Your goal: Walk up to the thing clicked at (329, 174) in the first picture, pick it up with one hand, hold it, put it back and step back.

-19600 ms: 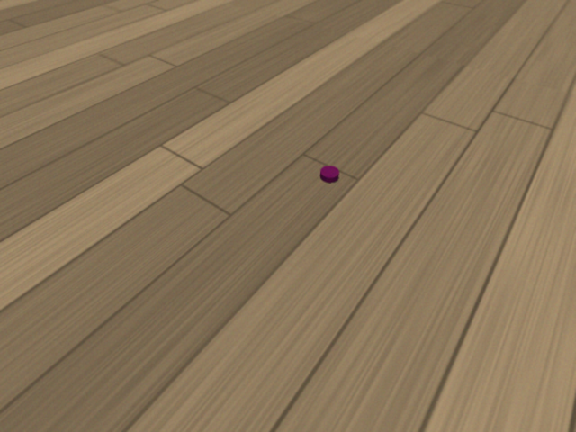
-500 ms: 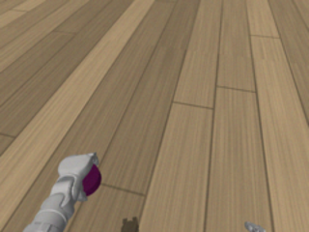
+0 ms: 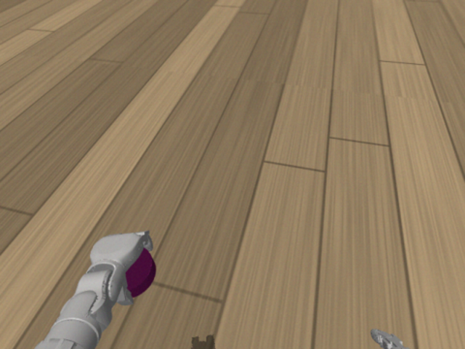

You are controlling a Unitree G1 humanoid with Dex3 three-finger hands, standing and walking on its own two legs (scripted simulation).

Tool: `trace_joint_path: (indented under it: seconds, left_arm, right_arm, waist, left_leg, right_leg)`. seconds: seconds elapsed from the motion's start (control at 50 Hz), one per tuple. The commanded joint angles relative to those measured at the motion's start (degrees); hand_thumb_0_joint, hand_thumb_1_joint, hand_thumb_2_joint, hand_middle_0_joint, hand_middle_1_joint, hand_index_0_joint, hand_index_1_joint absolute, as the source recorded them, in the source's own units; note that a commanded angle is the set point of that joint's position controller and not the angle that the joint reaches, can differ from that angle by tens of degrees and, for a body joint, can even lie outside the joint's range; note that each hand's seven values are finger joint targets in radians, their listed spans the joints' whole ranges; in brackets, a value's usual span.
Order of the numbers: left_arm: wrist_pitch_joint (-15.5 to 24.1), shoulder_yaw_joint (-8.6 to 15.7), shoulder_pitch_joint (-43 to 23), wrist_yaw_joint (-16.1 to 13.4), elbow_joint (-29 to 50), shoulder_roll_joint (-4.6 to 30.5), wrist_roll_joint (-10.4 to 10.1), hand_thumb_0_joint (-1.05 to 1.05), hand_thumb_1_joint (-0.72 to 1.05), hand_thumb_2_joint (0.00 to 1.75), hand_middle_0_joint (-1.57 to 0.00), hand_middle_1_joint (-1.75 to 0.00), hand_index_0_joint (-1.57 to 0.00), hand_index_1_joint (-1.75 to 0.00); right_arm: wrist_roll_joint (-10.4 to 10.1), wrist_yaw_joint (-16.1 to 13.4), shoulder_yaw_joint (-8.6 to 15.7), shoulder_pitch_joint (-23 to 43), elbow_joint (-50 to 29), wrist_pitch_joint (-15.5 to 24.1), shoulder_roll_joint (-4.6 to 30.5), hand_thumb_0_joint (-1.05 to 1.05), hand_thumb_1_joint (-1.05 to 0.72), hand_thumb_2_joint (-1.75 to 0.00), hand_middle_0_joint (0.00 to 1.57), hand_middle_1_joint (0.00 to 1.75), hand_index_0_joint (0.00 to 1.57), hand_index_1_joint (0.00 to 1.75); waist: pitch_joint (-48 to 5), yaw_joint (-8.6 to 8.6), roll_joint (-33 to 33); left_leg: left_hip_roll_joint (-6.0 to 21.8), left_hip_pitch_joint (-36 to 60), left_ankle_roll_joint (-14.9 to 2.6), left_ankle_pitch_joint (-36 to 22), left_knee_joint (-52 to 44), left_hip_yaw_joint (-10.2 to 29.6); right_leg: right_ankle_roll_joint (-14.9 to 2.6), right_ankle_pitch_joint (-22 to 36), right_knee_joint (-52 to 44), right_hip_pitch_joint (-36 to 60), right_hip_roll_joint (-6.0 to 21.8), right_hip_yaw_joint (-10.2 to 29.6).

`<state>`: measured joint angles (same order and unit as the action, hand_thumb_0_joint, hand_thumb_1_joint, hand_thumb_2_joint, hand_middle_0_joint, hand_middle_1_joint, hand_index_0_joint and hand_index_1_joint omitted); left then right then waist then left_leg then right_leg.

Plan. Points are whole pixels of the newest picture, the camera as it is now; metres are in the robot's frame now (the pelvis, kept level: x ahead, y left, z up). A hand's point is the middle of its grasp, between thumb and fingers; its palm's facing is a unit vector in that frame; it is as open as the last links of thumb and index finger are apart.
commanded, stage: hold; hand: left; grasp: from above
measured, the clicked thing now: (129, 270) +0.31 +0.23 -0.09
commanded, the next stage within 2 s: crouch in 1.22 s
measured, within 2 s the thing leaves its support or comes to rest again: neither
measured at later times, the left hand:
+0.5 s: hand (123, 279) +0.28 +0.22 -0.04, palm faces -0.46 -0.06 -0.89, open 11.8 cm
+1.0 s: hand (123, 283) +0.27 +0.21 -0.04, palm faces -0.47 -0.06 -0.88, open 11.9 cm
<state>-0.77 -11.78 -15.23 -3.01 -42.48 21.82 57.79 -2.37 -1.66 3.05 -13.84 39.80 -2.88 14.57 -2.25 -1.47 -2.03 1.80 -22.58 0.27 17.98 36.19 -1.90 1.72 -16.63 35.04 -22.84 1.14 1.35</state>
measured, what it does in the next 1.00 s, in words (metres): stands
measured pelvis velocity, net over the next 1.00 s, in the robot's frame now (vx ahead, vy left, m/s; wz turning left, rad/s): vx -0.02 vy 0.00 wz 0.00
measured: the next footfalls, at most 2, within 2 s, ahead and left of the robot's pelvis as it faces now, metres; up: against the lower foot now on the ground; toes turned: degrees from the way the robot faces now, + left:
none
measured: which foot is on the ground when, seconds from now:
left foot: down 0.00-1.00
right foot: down 0.00-1.00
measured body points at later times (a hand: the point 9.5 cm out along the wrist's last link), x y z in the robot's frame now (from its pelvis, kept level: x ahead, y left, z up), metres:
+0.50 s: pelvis -0.01 +0.00 +0.01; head -0.01 -0.02 +0.46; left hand +0.30 +0.22 +0.01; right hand +0.12 -0.26 -0.11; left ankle +0.00 +0.12 -0.73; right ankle +0.01 -0.14 -0.73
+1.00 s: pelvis -0.02 +0.00 +0.01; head -0.01 -0.02 +0.46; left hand +0.29 +0.21 +0.01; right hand +0.13 -0.25 -0.10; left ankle +0.00 +0.12 -0.73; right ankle +0.01 -0.14 -0.73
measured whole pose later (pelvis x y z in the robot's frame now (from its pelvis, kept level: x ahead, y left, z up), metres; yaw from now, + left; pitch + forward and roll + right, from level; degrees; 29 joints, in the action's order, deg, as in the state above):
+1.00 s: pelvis -0.02 +0.00 +0.01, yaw +0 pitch +0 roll +0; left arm -0.2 -12.8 -12.9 1.8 -36.7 22.2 56.9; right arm -3.3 -2.8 1.3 -10.7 38.4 -3.5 14.0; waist 0.3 -0.2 -2.4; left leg 1.5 -15.9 0.4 13.5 29.3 -2.1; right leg 1.4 -12.8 29.3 -16.8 1.3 1.5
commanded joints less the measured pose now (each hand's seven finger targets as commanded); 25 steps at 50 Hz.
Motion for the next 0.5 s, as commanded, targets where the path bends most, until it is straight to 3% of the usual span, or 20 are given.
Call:
trace_joint_path:
  seconds: [0.0, 0.08, 0.16, 0.2, 0.26, 0.28, 0.32, 0.36, 0.48]
  left_arm:
    - [-0.44, 5.60, -19.40, -2.39, 12.13, 12.44, 0.34, 0.00, 0.45, 1.08, -0.80, -1.01, -0.82, -0.99]
    - [-0.44, 5.50, -19.18, -1.39, 13.11, 12.19, -0.69, 0.00, 0.44, 1.08, -0.79, -1.03, -0.81, -1.00]
    - [-0.21, 5.24, -17.37, -0.63, 12.90, 12.05, -0.36, 0.00, 0.45, 1.07, -0.79, -1.04, -0.82, -1.01]
    - [0.09, 6.46, -18.95, -0.55, 14.38, 13.67, -0.29, 0.00, 0.46, 1.07, -0.80, -1.03, -0.82, -1.00]
    - [0.29, 5.88, -20.42, -0.35, 16.63, 13.19, -0.42, 0.00, 0.44, 1.07, -0.77, -1.05, -0.80, -1.02]
    - [-0.02, 6.56, -18.30, -0.44, 13.54, 13.66, -0.29, 0.00, 0.43, 1.06, -0.77, -1.04, -0.80, -1.01]
    - [0.11, 5.37, -19.19, -0.24, 15.09, 12.38, -0.50, 0.00, 0.44, 1.09, -0.78, -1.06, -0.81, -1.03]
    - [0.29, 6.16, -20.19, -0.04, 16.09, 13.35, -0.52, 0.00, 0.43, 1.09, -0.77, -1.06, -0.79, -1.03]
    - [0.24, 5.09, -19.93, 0.78, 17.59, 12.29, -0.47, 0.00, 0.42, 1.08, -0.74, -1.10, -0.78, -1.06]
  right_arm:
    - [-0.17, -0.66, 2.61, 2.83, -7.19, 2.23, 8.26, 0.00, -0.90, -0.90, 0.20, 0.30, 0.20, 0.30]
    - [-0.30, -0.77, 2.43, 3.19, -7.16, 2.02, 8.19, 0.00, -0.90, -0.90, 0.20, 0.30, 0.20, 0.30]
    - [-0.39, -1.00, 2.04, 4.46, -7.67, 1.96, 7.96, 0.00, -0.90, -0.90, 0.20, 0.30, 0.20, 0.30]
    - [-0.39, -1.07, 2.12, 4.65, -7.73, 2.02, 8.02, 0.00, -0.90, -0.90, 0.20, 0.30, 0.20, 0.30]
    - [-0.48, -1.15, 1.98, 4.69, -7.92, 1.98, 7.95, 0.00, -0.90, -0.90, 0.20, 0.30, 0.20, 0.30]
    - [-0.53, -1.25, 1.84, 5.07, -7.82, 1.90, 7.95, 0.00, -0.90, -0.90, 0.20, 0.30, 0.20, 0.30]
    - [-0.63, -1.21, 1.68, 5.50, -8.27, 1.88, 7.77, 0.00, -0.90, -0.90, 0.20, 0.30, 0.20, 0.30]
    - [-0.59, -1.28, 1.71, 5.47, -8.12, 1.91, 7.84, 0.00, -0.90, -0.90, 0.20, 0.30, 0.20, 0.30]
    - [-0.67, -1.31, 1.52, 6.43, -8.59, 1.95, 7.61, 0.00, -0.90, -0.90, 0.20, 0.30, 0.20, 0.30]
  waist:
    - [-14.98, 0.41, 0.49]
    - [-14.88, 0.33, 0.26]
    - [-12.83, 0.62, 1.57]
    - [-14.19, 1.11, -0.24]
    - [-14.57, 0.79, -0.92]
    - [-12.82, 1.01, 0.47]
    - [-13.10, 0.74, 1.33]
    - [-13.68, 0.75, 0.04]
    - [-13.08, 0.99, 0.03]
  left_leg:
    - [-2.80, 8.68, -0.65, -14.75, -5.23, -0.27]
    - [-2.62, 9.56, -0.67, -14.30, -6.11, -0.23]
    - [-2.61, 9.28, -0.81, -12.28, -7.18, -0.01]
    - [-2.70, 9.73, -0.73, -12.80, -7.24, -0.17]
    - [-2.45, 10.74, -0.62, -13.79, -7.69, -0.27]
    - [-2.53, 10.00, -0.74, -13.54, -7.85, -0.09]
    - [-2.72, 10.51, -0.97, -12.88, -8.13, -0.35]
    - [-2.64, 11.23, -0.93, -12.65, -8.40, -0.43]
    - [-2.40, 11.79, -0.76, -11.94, -9.42, -0.14]
  right_leg:
    - [-1.76, 12.60, -5.38, 5.73, -2.42, -1.16]
    - [-1.73, 12.12, -6.00, 6.39, -2.51, -1.19]
    - [-1.75, 9.90, -7.05, 6.27, -2.45, -1.32]
    - [-1.82, 10.32, -7.10, 7.06, -2.44, -1.16]
    - [-2.00, 11.21, -7.05, 7.04, -2.59, -1.12]
    - [-1.84, 10.87, -7.50, 7.19, -2.54, -1.33]
    - [-1.70, 10.61, -7.92, 7.26, -2.30, -1.02]
    - [-1.80, 10.34, -8.05, 7.28, -2.27, -0.98]
    - [-1.95, 9.18, -8.71, 7.74, -2.48, -1.29]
